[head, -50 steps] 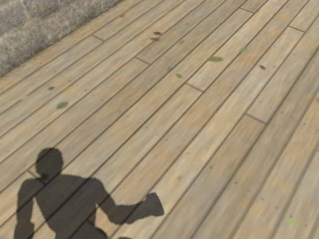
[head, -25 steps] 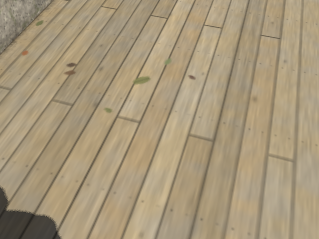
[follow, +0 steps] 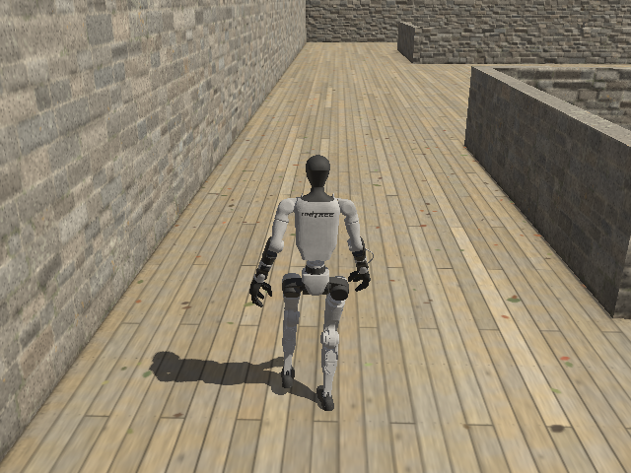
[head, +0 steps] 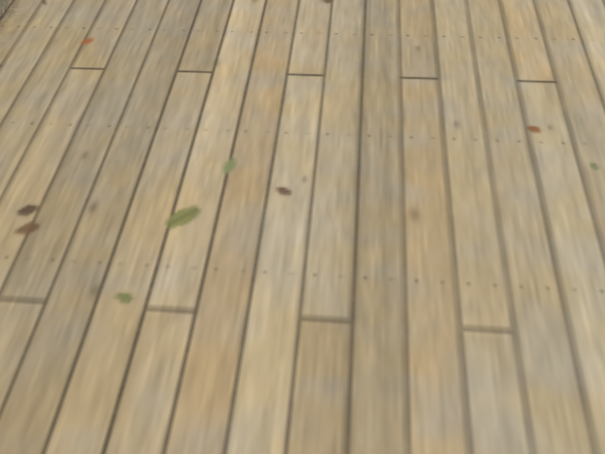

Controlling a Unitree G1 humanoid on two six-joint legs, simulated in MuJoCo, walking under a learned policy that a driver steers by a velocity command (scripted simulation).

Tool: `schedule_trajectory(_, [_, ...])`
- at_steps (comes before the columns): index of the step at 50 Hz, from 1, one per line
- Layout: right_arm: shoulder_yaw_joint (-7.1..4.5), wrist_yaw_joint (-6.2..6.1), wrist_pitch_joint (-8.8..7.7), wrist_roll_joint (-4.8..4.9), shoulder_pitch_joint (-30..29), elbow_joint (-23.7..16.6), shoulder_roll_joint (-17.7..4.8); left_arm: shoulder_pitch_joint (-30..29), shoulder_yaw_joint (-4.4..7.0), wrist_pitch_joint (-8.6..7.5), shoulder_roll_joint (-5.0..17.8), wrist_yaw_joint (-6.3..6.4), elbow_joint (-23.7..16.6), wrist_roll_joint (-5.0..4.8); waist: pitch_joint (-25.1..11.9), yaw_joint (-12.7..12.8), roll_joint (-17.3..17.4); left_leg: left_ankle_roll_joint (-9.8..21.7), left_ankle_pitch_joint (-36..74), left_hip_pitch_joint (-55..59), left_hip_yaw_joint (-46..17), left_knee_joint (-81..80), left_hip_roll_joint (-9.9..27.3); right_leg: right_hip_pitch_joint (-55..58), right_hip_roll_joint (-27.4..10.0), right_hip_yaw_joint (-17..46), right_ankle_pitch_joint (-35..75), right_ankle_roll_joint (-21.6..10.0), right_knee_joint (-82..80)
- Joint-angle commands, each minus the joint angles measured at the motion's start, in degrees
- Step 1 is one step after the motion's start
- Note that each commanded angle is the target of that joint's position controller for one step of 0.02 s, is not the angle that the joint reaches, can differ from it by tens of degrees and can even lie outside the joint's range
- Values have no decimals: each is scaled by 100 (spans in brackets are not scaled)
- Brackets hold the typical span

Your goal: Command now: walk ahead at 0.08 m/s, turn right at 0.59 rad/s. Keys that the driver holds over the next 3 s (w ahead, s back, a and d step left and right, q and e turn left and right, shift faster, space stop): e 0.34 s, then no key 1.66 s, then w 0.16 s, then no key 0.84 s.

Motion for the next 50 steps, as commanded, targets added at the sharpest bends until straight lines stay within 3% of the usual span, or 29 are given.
schedule_trajectory(1, [-113,-47,-106,47,-174,-475,-621,306,218,30,943,45,-277,41,-563,4,-675,116,-267,-126,-87,-337,-174,942,-1814,1388,4828,-660,305])
schedule_trajectory(4, [-108,-82,-165,93,86,-482,-706,35,246,83,1021,43,-394,37,-514,-144,-763,253,-426,635,-169,-1187,-345,751,-1687,1746,4508,-463,568])
schedule_trajectory(6, [-128,-133,-243,29,706,-368,-763,-489,239,73,1032,28,-550,-78,-572,-606,-707,382,453,2025,-176,-2638,-361,107,-1231,1728,3837,-26,1066])
schedule_trajectory(7, [-211,-199,-291,-44,1070,-363,-1148,-441,157,34,751,19,-710,-170,-1015,-652,91,662,1713,3094,-1046,-3005,733,-449,-819,1223,2481,303,2106])
schedule_trajectory(8, [-241,-203,-206,40,683,-556,-1563,246,112,75,440,46,-719,-160,-1209,-191,1276,1479,4250,3725,-2703,-3003,2198,-1669,380,126,-2290,519,3230])
schedule_trajectory(9, [-248,-157,-108,112,1042,-445,-1414,458,191,165,872,68,-586,81,-1500,-253,1124,2060,4404,3339,-3066,-2940,2538,-1657,-24,-166,-2727,581,4302])
schedule_trajectory(10, [-99,-133,-75,95,931,-477,-905,96,251,219,1038,34,-519,140,-963,-277,366,1865,3962,2854,-2340,-2979,1983,-1651,-212,-29,-2193,606,4601])
schedule_trajectory(11, [-38,-141,-50,83,530,-546,-714,17,259,272,934,-33,-488,104,-589,-134,134,1606,3385,2589,-1501,-2983,1542,-1708,-360,-66,-1794,706,4621])
schedule_trajectory(13, [-59,-172,-25,-8,182,-663,-802,-12,215,355,838,-175,-529,5,-543,-90,733,1379,2793,2494,-832,-3114,1077,-1781,-464,-266,-1326,914,4599])
schedule_trajectory(14, [-72,-151,-29,-42,246,-637,-827,-42,195,369,813,-214,-535,-36,-571,-132,754,1376,2872,2475,-608,-3104,974,-1745,-426,-353,-1224,977,4534])
schedule_trajectory(16, [-108,-125,-60,-51,466,-583,-893,-251,162,384,768,-250,-632,-63,-683,-242,650,1470,2844,2655,-474,-3108,1085,-1794,-450,-433,-1173,1019,4304])
schedule_trajectory(18, [-141,-105,-76,-40,642,-516,-951,-461,113,418,696,-267,-723,-25,-684,-344,635,1564,2470,2721,-489,-3168,1211,-1817,-548,-455,-1171,996,3933])
schedule_trajectory(24, [-203,63,-39,-76,592,-419,-1120,-674,-73,415,511,-266,-791,-45,-711,-416,891,1523,1696,2287,-346,-3107,1226,-790,-672,-778,-1259,732,2061])
schedule_trajectory(27, [-215,108,65,4,579,-320,-1177,-347,-136,313,459,-221,-627,-6,-699,-211,756,1292,1908,2001,-220,-2663,1146,93,-651,-994,-346,537,348])
schedule_trajectory(28, [-206,125,73,23,769,-236,-1119,-340,-145,252,540,-186,-603,48,-640,-191,479,968,1522,1671,-122,-2458,1050,509,-755,-729,225,456,-470])
schedule_trajectory(29, [-124,179,64,-7,1062,-266,-744,-435,-120,186,867,-145,-678,135,-718,-352,-713,532,291,1162,347,-1546,576,844,-1890,778,-105,284,-1257])
schedule_trajectory(30, [-18,116,109,34,877,-481,-432,-792,-35,173,1376,-129,-789,100,-383,-391,-1790,279,-1709,876,633,-1226,-213,-190,-2987,1857,747,-389,-1299])
schedule_trajectory(31, [-92,53,203,56,620,-384,-753,-760,-96,119,1010,-116,-722,128,-281,-198,-1186,265,-1672,1337,105,-553,8,-596,-2847,1503,822,-642,-1165])
schedule_trajectory(32, [-116,77,238,121,711,-305,-740,-1074,-201,88,723,-90,-693,105,-177,-430,-1067,299,-1425,1319,60,-368,-63,-585,-2521,1069,995,-591,-1108])
schedule_trajectory(33, [-123,87,228,107,867,-166,-721,-1245,-252,74,587,-58,-668,99,-133,-528,-1062,302,-1173,1317,59,-366,-69,-500,-2218,717,1220,-421,-1056])
schedule_trajectory(35, [-143,87,193,-25,1090,35,-735,-1134,-294,11,521,19,-562,27,-364,-511,-1146,254,-997,1278,142,-267,-145,53,-1977,375,2415,-355,-765])
schedule_trajectory(37, [-101,76,179,-1,1062,107,-592,-940,-333,-19,469,30,-417,-11,-557,-440,-923,182,-1073,1413,137,-490,-151,338,-2020,302,2926,-402,-584])
schedule_trajectory(39, [-43,43,177,46,920,136,-449,-874,-339,-22,489,48,-282,1,-550,-356,-931,156,-1097,1602,160,-1059,-157,404,-2011,352,2687,-399,-518])
schedule_trajectory(41, [-29,-7,179,79,920,222,-446,-855,-330,-5,519,64,-167,18,-533,-310,-990,168,-1002,1831,214,-1638,-221,387,-2007,489,2419,-385,-469])
schedule_trajectory(43, [3,-51,142,82,1144,404,-384,-960,-318,11,537,74,-71,-19,-543,-468,-846,218,-68,2390,255,-2747,-216,218,-1893,499,2063,-196,-357])
schedule_trajectory(45, [1,-76,28,-31,1258,534,-593,-825,-342,-27,423,59,26,-54,-656,-428,-477,294,1107,3261,-291,-3172,326,-336,-1673,487,1262,189,-347])
schedule_trajectory(46, [-40,-38,-4,15,993,571,-829,-618,-314,-28,399,29,114,-72,-380,-127,4,413,1322,2832,-374,-2892,434,-324,-1307,206,833,255,-588])
schedule_trajectory(48, [44,54,-73,22,937,676,-479,-805,-293,2,446,47,330,-39,-206,-347,107,419,744,2254,-334,-3099,357,152,-1246,81,778,296,-493])
schedule_trajectory(50, [63,19,-101,18,954,798,-480,-803,-267,9,469,35,458,-38,-218,-340,201,400,564,2200,-322,-3232,300,250,-1295,85,946,270,-420])
Next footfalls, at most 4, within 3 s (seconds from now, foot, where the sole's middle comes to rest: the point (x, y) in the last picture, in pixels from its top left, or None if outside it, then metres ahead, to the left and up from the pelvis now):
0.14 left None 0.15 0.13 -0.78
0.58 right None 0.04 -0.08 -0.78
0.90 left None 0.07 0.14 -0.78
2.54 left None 0.19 0.08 -0.78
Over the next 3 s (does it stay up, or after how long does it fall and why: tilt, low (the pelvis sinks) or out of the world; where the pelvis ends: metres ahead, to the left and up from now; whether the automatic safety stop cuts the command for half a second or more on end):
stays up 0.14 -0.01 0.00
